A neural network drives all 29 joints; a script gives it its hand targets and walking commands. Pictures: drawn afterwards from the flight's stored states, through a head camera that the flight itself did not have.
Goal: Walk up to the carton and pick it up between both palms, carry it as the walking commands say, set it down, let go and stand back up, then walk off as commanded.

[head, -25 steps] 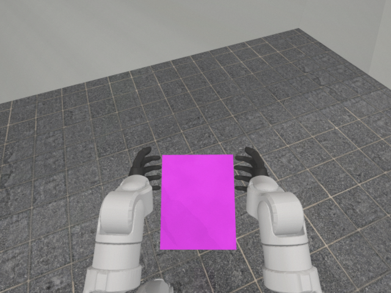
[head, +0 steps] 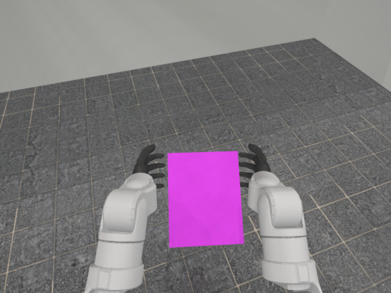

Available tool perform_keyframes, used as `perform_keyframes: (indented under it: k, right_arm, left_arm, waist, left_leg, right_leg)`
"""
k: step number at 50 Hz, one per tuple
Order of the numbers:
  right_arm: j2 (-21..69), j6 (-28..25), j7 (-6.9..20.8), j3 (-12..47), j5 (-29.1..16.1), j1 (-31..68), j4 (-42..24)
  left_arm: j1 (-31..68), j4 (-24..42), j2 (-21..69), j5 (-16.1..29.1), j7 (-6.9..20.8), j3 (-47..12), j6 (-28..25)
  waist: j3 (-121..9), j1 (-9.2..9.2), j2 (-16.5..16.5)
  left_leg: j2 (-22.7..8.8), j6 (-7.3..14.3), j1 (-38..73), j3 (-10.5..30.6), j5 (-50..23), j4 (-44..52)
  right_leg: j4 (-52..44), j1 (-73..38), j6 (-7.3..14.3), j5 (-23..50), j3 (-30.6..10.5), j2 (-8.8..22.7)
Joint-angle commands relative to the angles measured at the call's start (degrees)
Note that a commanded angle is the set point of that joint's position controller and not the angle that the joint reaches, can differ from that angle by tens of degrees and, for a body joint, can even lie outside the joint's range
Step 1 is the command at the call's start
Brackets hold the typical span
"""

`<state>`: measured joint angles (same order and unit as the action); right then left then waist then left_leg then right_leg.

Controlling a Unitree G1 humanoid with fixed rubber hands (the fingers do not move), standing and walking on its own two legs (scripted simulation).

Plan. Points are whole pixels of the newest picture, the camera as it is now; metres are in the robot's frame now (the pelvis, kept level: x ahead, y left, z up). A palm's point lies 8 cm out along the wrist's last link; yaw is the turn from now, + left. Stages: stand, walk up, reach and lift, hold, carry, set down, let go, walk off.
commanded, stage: carry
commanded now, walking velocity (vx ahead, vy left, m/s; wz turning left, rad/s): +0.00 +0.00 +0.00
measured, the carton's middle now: (201, 195) +0.33 +0.00 -0.03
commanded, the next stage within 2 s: none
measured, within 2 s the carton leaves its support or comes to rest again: neither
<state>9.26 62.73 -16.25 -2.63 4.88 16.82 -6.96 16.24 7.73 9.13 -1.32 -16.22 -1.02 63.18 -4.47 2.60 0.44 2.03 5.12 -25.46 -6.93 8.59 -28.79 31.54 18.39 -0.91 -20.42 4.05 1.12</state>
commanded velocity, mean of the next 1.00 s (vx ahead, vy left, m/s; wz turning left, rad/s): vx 0.00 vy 0.00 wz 0.00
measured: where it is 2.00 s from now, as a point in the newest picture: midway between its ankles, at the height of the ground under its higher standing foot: outside the picture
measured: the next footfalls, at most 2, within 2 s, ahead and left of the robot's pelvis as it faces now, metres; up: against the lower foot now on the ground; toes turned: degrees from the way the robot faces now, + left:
left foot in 1.16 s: -0.08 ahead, +0.14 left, +0.00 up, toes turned -2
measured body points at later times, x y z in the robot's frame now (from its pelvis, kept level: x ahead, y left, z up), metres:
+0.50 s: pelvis -0.06 +0.02 +0.01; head -0.08 +0.00 +0.46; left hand +0.24 +0.14 +0.09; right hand +0.25 -0.10 +0.09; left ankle +0.07 +0.07 -0.73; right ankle -0.02 -0.11 -0.72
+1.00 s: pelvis -0.09 +0.01 +0.01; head -0.09 -0.01 +0.46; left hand +0.22 +0.14 +0.06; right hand +0.23 -0.10 +0.05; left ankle +0.01 +0.08 -0.70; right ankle -0.04 -0.07 -0.73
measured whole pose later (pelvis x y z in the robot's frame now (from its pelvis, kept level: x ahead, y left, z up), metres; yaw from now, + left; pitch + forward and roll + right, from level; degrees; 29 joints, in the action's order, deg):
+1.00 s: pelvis -0.09 +0.01 +0.01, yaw +2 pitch +2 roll +0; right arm 11.2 60.5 -13.7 -9.7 10.1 22.9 9.6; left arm 22.7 -12.0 11.1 -6.1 -13.4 4.9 59.8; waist -4.2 2.3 2.6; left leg 2.8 -7.3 -30.6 -4.7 13.5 -39.2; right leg 28.1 19.6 7.7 -15.7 6.9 -0.4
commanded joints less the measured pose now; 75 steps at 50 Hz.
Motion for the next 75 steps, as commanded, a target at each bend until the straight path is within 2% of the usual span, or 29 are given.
perform_keyframes:
  k: [1, 5, 14, 17, 25, 28, 33, 35, 37, 40, 43, 44, 46, 47, 48, 49, 50, 51, 53, 55, 56, 57, 59, 61, 62, 66, 67, 71, 75]
  right_arm:
    - [59.7, -1.9, 9.8, 23.3, -14.8, 19.3, -10.1]
    - [60.5, -1.5, 10.8, 27.3, -17.8, 25.2, -13.6]
    - [59.6, 1.4, 10.1, 22.4, -16.0, 21.2, -8.0]
    - [60.0, 1.3, 10.0, 21.4, -15.6, 22.4, -8.0]
    - [61.2, 1.6, 9.9, 22.4, -15.2, 22.9, -7.7]
    - [61.7, 1.5, 10.0, 22.7, -15.1, 22.9, -7.8]
    - [61.6, 2.0, 10.8, 22.8, -16.2, 26.9, -8.4]
    - [61.6, 1.9, 11.1, 23.0, -16.6, 27.4, -8.7]
    - [62.4, 1.7, 11.3, 23.1, -16.5, 26.1, -6.9]
    - [62.4, 1.0, 11.6, 21.2, -14.3, 22.2, -1.6]
    - [60.8, 0.1, 12.8, 19.5, -13.2, 26.1, 1.8]
    - [60.5, -0.4, 13.4, 19.0, -13.0, 28.8, 2.0]
    - [60.8, -2.0, 14.1, 18.7, -14.2, 34.0, 1.1]
    - [55.0, -4.3, 14.4, 11.7, -9.7, 32.0, 14.2]
    - [53.7, -7.0, 14.5, 11.6, -9.3, 31.0, 16.2]
    - [54.6, -9.6, 14.4, 12.2, -9.2, 29.3, 15.3]
    - [44.0, -14.1, 15.3, 1.7, -0.4, 24.7, 35.4]
    - [55.7, -16.3, 15.0, 16.1, -8.7, 29.1, 15.3]
    - [46.9, -21.9, 16.1, 5.4, 0.3, 25.9, 30.5]
    - [51.9, -23.9, 15.8, 12.5, -5.2, 28.5, 18.6]
    - [51.0, -25.3, 16.0, 13.4, -5.8, 30.3, 18.7]
    - [56.2, -25.3, 15.7, 21.5, -11.3, 33.4, 6.8]
    - [55.2, -24.3, 15.5, 23.8, -12.0, 31.3, 5.4]
    - [50.0, -23.9, 15.6, 19.5, -7.2, 24.2, 14.8]
    - [46.9, -24.8, 16.0, 15.5, -4.2, 22.1, 21.1]
    - [52.7, -27.9, 17.3, 22.5, -9.6, 28.5, 11.2]
    - [49.8, -28.8, 17.5, 19.2, -7.4, 28.5, 18.0]
    - [52.2, -28.3, 16.8, 23.4, -9.6, 27.2, 12.9]
    - [48.9, -27.0, 16.5, 19.5, -5.2, 23.1, 21.5]
  left_arm:
    - [16.9, 7.4, 61.1, 13.4, 11.9, -21.0, -2.5]
    - [18.4, 6.8, 62.3, 12.3, 11.6, -19.6, -2.5]
    - [19.8, 4.0, 62.6, 12.8, 10.3, -19.7, 0.2]
    - [21.9, 4.7, 63.9, 14.0, 10.4, -20.2, 0.0]
    - [24.2, 6.1, 64.1, 15.6, 11.0, -20.1, -0.5]
    - [25.0, 5.7, 64.7, 15.8, 11.3, -20.5, -0.2]
    - [23.8, 4.0, 64.9, 14.5, 11.1, -19.9, 0.5]
    - [24.0, 4.4, 65.4, 14.7, 10.9, -19.7, 0.2]
    - [25.7, 4.5, 65.7, 14.7, 11.0, -19.5, -0.3]
    - [26.2, 0.6, 65.5, 13.6, 11.8, -19.2, -0.3]
    - [23.4, -5.4, 65.1, 11.5, 12.7, -18.9, -0.7]
    - [23.3, -6.5, 65.2, 11.2, 13.0, -18.8, -1.3]
    - [26.2, -3.6, 64.7, 12.5, 13.3, -17.3, -3.8]
    - [27.0, -14.0, 58.6, 8.0, 13.8, -9.3, -6.5]
    - [29.2, -14.1, 57.5, 8.3, 14.3, -8.3, -9.5]
    - [30.0, -11.5, 57.2, 8.6, 14.8, -9.7, -12.0]
    - [25.5, -31.6, 45.8, -0.3, 15.6, 2.2, -16.8]
    - [33.2, -11.5, 58.4, 11.4, 16.4, -14.7, -18.7]
    - [31.9, -24.3, 50.0, 3.7, 18.3, -6.4, -23.3]
    - [32.1, -15.2, 55.1, 7.5, 18.1, -13.0, -24.9]
    - [32.3, -17.1, 52.9, 6.5, 18.0, -11.8, -26.3]
    - [31.4, -8.7, 57.7, 10.2, 17.5, -18.0, -25.8]
    - [24.1, -12.2, 57.7, 8.4, 16.2, -17.9, -24.5]
    - [17.2, -21.2, 52.7, 3.5, 16.1, -14.9, -23.8]
    - [17.4, -25.7, 48.5, 0.9, 16.5, -12.5, -24.7]
    - [25.0, -13.0, 51.3, 5.2, 17.8, -17.4, -28.2]
    - [25.1, -19.0, 48.0, 2.6, 18.0, -13.5, -29.1]
    - [24.9, -12.3, 50.0, 4.9, 17.5, -17.3, -29.0]
    - [21.9, -20.7, 47.4, 2.0, 17.8, -14.6, -27.6]
  waist:
    - [-20.8, -2.13, -8.7]
    - [-16.4, -3.06, -5.1]
    - [-16.3, -2.57, 6.7]
    - [-16.6, -2.55, 6.7]
    - [-18.1, -2.71, -3.2]
    - [-18.2, -3.31, -2.0]
    - [-17.2, -1.76, 4.6]
    - [-18.4, -1.63, -0.2]
    - [-19.6, -2.61, -6.6]
    - [-19.2, -4.32, -1.0]
    - [-15.2, -1.46, 18.7]
    - [-13.5, -0.12, 19.3]
    - [-14.6, 2.32, 12.3]
    - [-16.7, 2.41, -5.7]
    - [-17.4, 0.15, -20.8]
    - [-14.8, -1.88, -11.5]
    - [-15.2, -2.23, -10.3]
    - [-17.0, -2.79, -6.4]
    - [-18.7, -3.05, -2.8]
    - [-17.8, -2.43, -9.5]
    - [-18.1, -2.7, -10.0]
    - [-21.6, -2.59, -8.6]
    - [-27.8, -1.88, -2.4]
    - [-30.8, -2.33, 3.8]
    - [-30.1, -2.59, 4.5]
    - [-23.9, -2.53, 1.1]
    - [-22.8, -2.48, 0.1]
    - [-19.6, -2.81, -0.2]
    - [-19.2, -3.04, -0.2]
  left_leg:
    - [-9.5, -4.4, 6.6, 10.4, -8.5, 3.9]
    - [-10.7, -4.6, 13.3, 13.7, 1.4, 9.3]
    - [-11.7, -9.9, 6.3, 14.1, 14.0, 20.8]
    - [-10.6, -10.8, 8.3, 11.9, 12.5, 19.4]
    - [-8.1, -12.0, 11.7, 9.8, 8.6, 11.5]
    - [-8.4, -10.4, 12.9, 10.9, 8.4, 10.9]
    - [-6.2, -16.2, 8.3, 9.4, 15.4, 16.1]
    - [-4.4, -15.3, 10.7, 7.3, 10.2, 7.1]
    - [-4.6, -10.5, 14.8, 7.4, 5.7, -3.3]
    - [-8.1, -6.8, 16.4, 11.9, 9.9, 1.0]
    - [-12.8, -16.2, -5.8, 18.8, 33.3, 31.7]
    - [-11.4, -20.8, -9.9, 14.1, 32.8, 35.2]
    - [-5.3, -26.0, -7.7, 4.8, 22.2, 24.5]
    - [3.1, -23.8, 3.4, -3.6, 11.4, -6.3]
    - [1.3, -12.9, 6.3, 3.6, 12.8, -33.0]
    - [-1.6, -8.5, 1.3, 8.0, 10.5, -36.4]
    - [-1.6, -7.7, 0.5, 8.5, 11.1, -36.8]
    - [-1.9, -6.3, -1.6, 8.3, 10.2, -28.4]
    - [-1.3, -5.8, 1.1, 5.8, 11.1, -15.8]
    - [-0.2, -5.4, 6.4, 4.5, 12.2, -3.3]
    - [-1.5, -5.1, 10.9, 5.6, 6.6, 5.6]
    - [-4.2, -5.2, 14.5, 8.7, 2.4, 7.3]
    - [-9.7, -4.5, 20.6, 14.0, -19.3, 0.3]
    - [-10.6, -2.5, 21.1, 13.0, -29.3, -3.7]
    - [-9.6, -2.7, 18.3, 12.4, -26.5, -3.0]
    - [-8.7, -3.2, 14.2, 12.5, -10.1, 1.0]
    - [-8.7, -3.4, 13.2, 12.3, -7.5, 1.3]
    - [-8.4, -3.7, 10.2, 12.9, 0.0, 3.5]
    - [-7.8, -3.7, 10.7, 12.1, 2.8, 3.5]
  right_leg:
    - [-10.6, -15.0, 3.7, 12.1, -12.8, 13.9]
    - [-9.4, -0.8, 1.8, -4.5, -6.7, 8.4]
    - [-2.8, -6.0, 3.2, -1.3, -2.0, 2.2]
    - [-4.9, -4.6, 3.6, -2.7, -2.7, 2.7]
    - [-10.6, -0.8, 4.9, -11.2, -5.9, 5.1]
    - [-7.9, 1.2, 4.4, -9.0, -3.7, 3.9]
    - [-6.4, -1.6, 6.4, -13.3, 0.9, -0.5]
    - [-8.4, -0.3, 7.7, -11.1, -2.0, 2.3]
    - [-8.5, 5.3, 8.2, -8.8, -6.3, 6.8]
    - [-2.5, 10.9, 6.6, -10.4, -3.6, 5.2]
    - [11.7, -6.5, 5.2, -11.5, 7.0, -8.5]
    - [10.9, -12.0, 5.7, -11.9, 9.0, -10.1]
    - [-3.0, -17.6, 8.5, -11.9, 9.9, -8.0]
    - [-18.8, -9.9, 12.8, -9.8, -1.0, 0.7]
    - [-20.8, 2.5, 15.8, -6.7, -20.0, 14.7]
    - [-21.4, 3.2, 15.5, -3.5, -18.7, 17.6]
    - [-21.4, 1.9, 15.2, -3.8, -18.0, 17.8]
    - [-15.3, -5.7, 12.6, 6.3, -9.5, 13.8]
    - [-8.8, -10.9, 9.3, 18.0, -6.0, 8.2]
    - [-8.6, -8.9, 8.9, 14.3, -9.6, 6.8]
    - [-5.9, -9.3, 7.6, 20.9, -9.2, 6.1]
    - [-2.8, -12.1, 6.5, 29.8, -8.9, 6.2]
    - [0.4, -10.5, 4.8, 29.8, -8.1, 5.9]
    - [-0.2, -11.3, 4.1, 32.3, -6.3, 5.5]
    - [-0.1, -13.0, 4.1, 32.2, -5.8, 5.3]
    - [-2.9, -12.0, 5.3, 27.3, -8.1, 6.2]
    - [-3.6, -12.0, 5.2, 27.2, -8.1, 6.4]
    - [-5.6, -11.0, 4.9, 20.6, -8.2, 6.4]
    - [-7.9, -9.3, 4.9, 17.9, -9.2, 6.9]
